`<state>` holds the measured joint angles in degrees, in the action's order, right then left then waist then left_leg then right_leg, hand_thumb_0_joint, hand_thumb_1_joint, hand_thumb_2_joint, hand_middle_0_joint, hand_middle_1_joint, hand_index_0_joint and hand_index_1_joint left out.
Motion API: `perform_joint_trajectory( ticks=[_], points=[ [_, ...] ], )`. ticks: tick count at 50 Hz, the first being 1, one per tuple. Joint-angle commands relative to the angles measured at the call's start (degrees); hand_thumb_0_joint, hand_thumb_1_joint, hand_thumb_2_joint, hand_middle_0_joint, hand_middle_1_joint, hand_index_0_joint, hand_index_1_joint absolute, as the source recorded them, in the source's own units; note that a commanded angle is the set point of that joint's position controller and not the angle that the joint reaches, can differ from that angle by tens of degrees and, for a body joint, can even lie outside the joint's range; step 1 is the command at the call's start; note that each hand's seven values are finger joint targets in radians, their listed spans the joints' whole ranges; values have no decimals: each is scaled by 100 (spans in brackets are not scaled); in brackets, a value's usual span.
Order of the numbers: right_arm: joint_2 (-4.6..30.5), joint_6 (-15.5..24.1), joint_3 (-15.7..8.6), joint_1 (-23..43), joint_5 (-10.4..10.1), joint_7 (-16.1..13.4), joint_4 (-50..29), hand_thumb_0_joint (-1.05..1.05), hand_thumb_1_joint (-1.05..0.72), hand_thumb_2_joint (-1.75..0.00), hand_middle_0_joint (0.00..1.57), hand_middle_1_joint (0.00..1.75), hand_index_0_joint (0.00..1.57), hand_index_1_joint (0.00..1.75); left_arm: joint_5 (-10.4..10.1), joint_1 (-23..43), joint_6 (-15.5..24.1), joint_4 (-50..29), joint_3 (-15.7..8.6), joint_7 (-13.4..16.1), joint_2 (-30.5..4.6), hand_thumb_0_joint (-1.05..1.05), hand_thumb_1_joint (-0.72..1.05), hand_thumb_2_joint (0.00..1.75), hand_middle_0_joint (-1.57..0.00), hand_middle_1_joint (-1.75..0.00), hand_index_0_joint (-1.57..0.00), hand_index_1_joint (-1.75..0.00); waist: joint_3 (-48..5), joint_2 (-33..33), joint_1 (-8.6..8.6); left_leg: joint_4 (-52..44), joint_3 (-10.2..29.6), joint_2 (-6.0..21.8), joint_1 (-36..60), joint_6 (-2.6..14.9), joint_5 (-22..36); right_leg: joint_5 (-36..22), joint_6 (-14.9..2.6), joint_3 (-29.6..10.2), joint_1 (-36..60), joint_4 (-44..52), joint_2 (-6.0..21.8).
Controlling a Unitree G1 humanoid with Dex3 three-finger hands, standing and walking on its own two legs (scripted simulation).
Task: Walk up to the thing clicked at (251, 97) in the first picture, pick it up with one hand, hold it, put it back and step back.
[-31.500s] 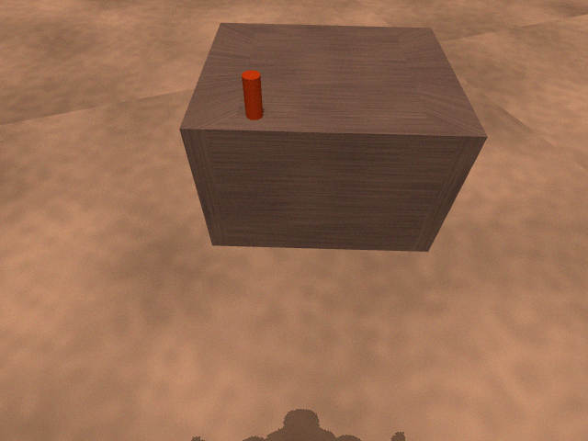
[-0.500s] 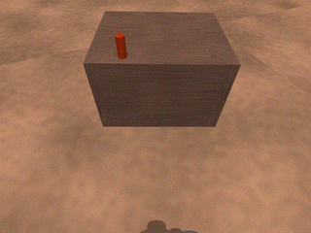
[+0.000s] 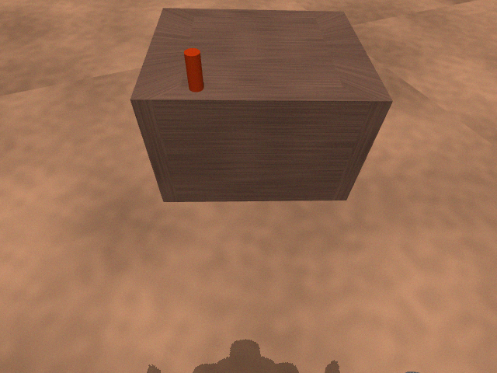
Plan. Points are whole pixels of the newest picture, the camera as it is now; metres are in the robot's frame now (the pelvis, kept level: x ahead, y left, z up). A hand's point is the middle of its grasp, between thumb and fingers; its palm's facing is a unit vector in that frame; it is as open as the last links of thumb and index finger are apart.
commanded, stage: step back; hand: left
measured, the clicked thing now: (194, 70) +1.03 +0.20 -0.10
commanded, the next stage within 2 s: stand in 0.44 s
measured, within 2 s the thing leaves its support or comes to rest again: neither
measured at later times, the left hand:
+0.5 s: hand out of the picture +0.11 +0.26 -0.14, palm faces -0.06 -0.94 -0.35, open 7.4 cm
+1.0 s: hand out of the picture +0.08 +0.25 -0.14, palm faces -0.05 -0.94 -0.34, open 7.4 cm
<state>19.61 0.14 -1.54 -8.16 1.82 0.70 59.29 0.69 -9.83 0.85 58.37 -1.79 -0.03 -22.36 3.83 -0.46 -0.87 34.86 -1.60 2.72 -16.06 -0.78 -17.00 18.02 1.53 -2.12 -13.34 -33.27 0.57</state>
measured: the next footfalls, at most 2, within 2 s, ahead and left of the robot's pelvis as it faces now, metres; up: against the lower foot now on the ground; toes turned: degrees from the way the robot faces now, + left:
none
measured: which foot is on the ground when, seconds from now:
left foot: down 0.00-1.00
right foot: down 0.00-1.00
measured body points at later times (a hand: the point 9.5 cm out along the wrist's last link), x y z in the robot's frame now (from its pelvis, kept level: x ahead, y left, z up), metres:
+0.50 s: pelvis +0.01 +0.00 +0.02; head +0.03 +0.01 +0.46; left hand +0.11 +0.30 -0.12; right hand +0.11 -0.30 -0.11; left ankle +0.02 +0.13 -0.73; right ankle +0.00 -0.14 -0.73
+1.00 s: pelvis +0.00 +0.00 +0.02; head +0.02 +0.00 +0.47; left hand +0.09 +0.30 -0.11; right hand +0.07 -0.30 -0.11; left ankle +0.02 +0.13 -0.73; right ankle +0.00 -0.14 -0.73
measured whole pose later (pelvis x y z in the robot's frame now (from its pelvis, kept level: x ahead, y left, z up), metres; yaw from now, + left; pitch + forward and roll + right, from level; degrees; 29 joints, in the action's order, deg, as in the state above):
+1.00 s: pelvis +0.00 +0.00 +0.02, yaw -1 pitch -2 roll +0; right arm 20.1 0.2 -0.8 -5.6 0.8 1.1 65.6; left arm 0.6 -6.1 0.8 65.1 0.1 -0.2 -20.3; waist 3.1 0.0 0.9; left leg 19.5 -2.9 2.1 -8.0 -0.8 -9.5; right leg 10.8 2.0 -2.9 -6.0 -18.6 1.3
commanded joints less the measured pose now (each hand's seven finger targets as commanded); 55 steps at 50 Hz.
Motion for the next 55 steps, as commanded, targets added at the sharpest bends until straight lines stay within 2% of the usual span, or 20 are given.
perform_joint_trajectory(
  ticks=[1, 3, 6, 11, 15, 19, 21, 22, 23, 26, 27, 29, 30, 33, 35, 39, 40, 48, 52, 55],
  points=[
    [1325, 213, -261, 484, -71, -122, -311, 0, -90, -90, 20, 30, 20, 30, -74, 206, 165, -237, -237, 69, -1143, 0, 90, 90, -20, -30, -20, -30, -603, 428, -22, -956, 639, 543, 283, 313, 1555, -1849, -352, -459, 417, 516, 418],
    [1315, 209, -264, 534, -105, -127, -239, 0, -90, -90, 20, 30, 20, 30, -64, 288, 160, -169, -226, 92, -1131, 0, 90, 90, -20, -30, -20, -30, -802, 322, -21, -888, 570, 595, 585, 344, 2146, -2119, -334, -392, 500, 547, 432],
    [1291, 190, -270, 616, -114, -134, -172, 0, -90, -90, 20, 30, 20, 30, -50, 404, 139, -111, -201, 105, -1100, 0, 90, 90, -20, -30, -20, -30, -951, 304, -4, -912, 453, 612, 827, 360, 2538, -2294, -294, -348, 521, 597, 437],
    [1200, 158, -284, 743, -113, -142, -85, 0, -90, -90, 20, 30, 20, 30, -23, 602, 126, -71, -188, 108, -1061, 0, 90, 90, -20, -30, -20, -30, -978, 147, 45, -1013, 297, 581, 981, 293, 2359, -2397, -302, -383, 539, 714, 482],
    [1174, 140, -283, 989, -82, -119, -59, 0, -90, -90, 20, 30, 20, 30, -12, 642, 101, -8, -143, 94, -1010, 0, 90, 90, -20, -30, -20, -30, -703, 206, 5, -1363, 359, 619, 892, 293, 1569, -1933, -253, -397, 386, 922, 442],
    [1188, 145, -283, 1060, -54, -92, -25, 0, -90, -90, 20, 30, 20, 30, 12, 658, 91, 49, -146, 69, -1015, 0, 90, 90, -20, -30, -20, -30, -650, 236, 1, -1598, 345, 630, 866, 270, 1015, -1675, -247, -424, 432, 1091, 432],
    [1167, 149, -278, 1017, -48, -89, -5, 0, -90, -90, 20, 30, 20, 30, 41, 666, 106, 37, -155, 61, -1033, 0, 90, 90, -20, -30, -20, -30, -805, 116, 18, -1515, 217, 588, 1007, 251, 1249, -1927, -274, -433, 501, 1130, 448],
    [1249, 170, -267, 973, -146, -68, -1, 0, -90, -90, 20, 30, 20, 30, -10, 674, 130, 135, -69, 52, -866, 0, 90, 90, -20, -30, -20, -30, -953, 204, 121, -1566, 366, 574, 1176, 242, 1577, -2063, -200, -465, 641, 1289, 557],
    [1220, 181, -259, 944, -156, -66, 21, 0, -90, -90, 20, 30, 20, 30, -25, 740, 139, 127, -86, 58, -935, 0, 90, 90, -20, -30, -20, -30, -957, 152, 131, -1593, 370, 595, 1199, 230, 1862, -2178, -189, -460, 736, 1253, 569],
    [1184, 169, -241, 979, -150, -45, 79, 0, -90, -90, 20, 30, 20, 30, -31, 707, 134, 223, -68, 57, -993, 0, 90, 90, -20, -30, -20, -30, -759, 72, 119, -1634, 364, 543, 1379, 194, 1439, -1726, -194, -481, 441, 1529, 585],
    [1211, 163, -238, 903, -149, -43, 104, 0, -90, -90, 20, 30, 20, 30, -19, 766, 136, 219, -72, 59, -1022, 0, 90, 90, -20, -30, -20, -30, -743, 26, 153, -1692, 376, 559, 1243, 202, 1434, -1765, -182, -465, 590, 1541, 592],
    [1203, 165, -226, 910, -137, -42, 141, 0, -90, -90, 20, 30, 20, 30, -31, 737, 133, 252, -69, 54, -1003, 0, 90, 90, -20, -30, -20, -30, -657, 8, 117, -1749, 372, 527, 1251, 179, 1245, -1589, -198, -513, 496, 1639, 614],
    [1219, 163, -225, 885, -141, -38, 158, 0, -90, -90, 20, 30, 20, 30, -24, 736, 125, 279, -61, 51, -999, 0, 90, 90, -20, -30, -20, -30, -589, 52, 135, -1815, 388, 513, 1219, 157, 984, -1339, -193, -506, 436, 1693, 597],
    [1205, 150, -215, 822, -130, -29, 196, 0, -90, -90, 20, 30, 20, 30, -20, 724, 134, 305, -64, 50, -1033, 0, 90, 90, -20, -30, -20, -30, -502, 4, 150, -1874, 411, 497, 1107, 152, 753, -1147, -198, -496, 435, 1771, 596],
    [1199, 156, -208, 761, -131, -31, 216, 0, -90, -90, 20, 30, 20, 30, -14, 739, 147, 308, -65, 49, -1043, 0, 90, 90, -20, -30, -20, -30, -639, -97, 163, -1825, 408, 538, 1202, 170, 1027, -1383, -220, -504, 529, 1720, 635],
    [1256, 173, -196, 764, -131, -35, 258, 0, -90, -90, 20, 30, 20, 30, -28, 601, 145, 345, -46, 46, -972, 0, 90, 90, -20, -30, -20, -30, -579, 45, 101, -1812, 408, 517, 1213, 150, 1129, -1495, -206, -488, 516, 1770, 638],
    [1233, 168, -197, 696, -131, -39, 264, 0, -90, -90, 20, 30, 20, 30, -19, 613, 146, 341, -51, 48, -1030, 0, 90, 90, -20, -30, -20, -30, -639, -21, 130, -1821, 414, 528, 1243, 150, 1186, -1478, -212, -476, 515, 1759, 642],
    [1268, 154, -161, 556, -124, -45, 292, 0, -90, -90, 20, 30, 20, 30, -30, 577, 117, 344, -53, 40, -1019, 0, 90, 90, -20, -30, -20, -30, -477, 37, 128, -1919, 440, 516, 1075, 147, 810, -1134, -218, -481, 445, 1814, 611],
    [1291, 177, -153, 559, -136, -49, 257, 0, -90, -90, 20, 30, 20, 30, -23, 558, 125, 332, -52, 45, -1019, 0, 90, 90, -20, -30, -20, -30, -629, 71, 126, -1803, 435, 545, 1146, 167, 1377, -1637, -209, -450, 651, 1729, 659],
    [1271, 176, -129, 496, -136, -57, 266, 0, -90, -90, 20, 30, 20, 30, -26, 553, 117, 339, -52, 44, -1032, 0, 90, 90, -20, -30, -20, -30, -598, 61, 125, -1843, 445, 559, 1103, 183, 1340, -1575, -197, -423, 676, 1739, 651]
  ],
)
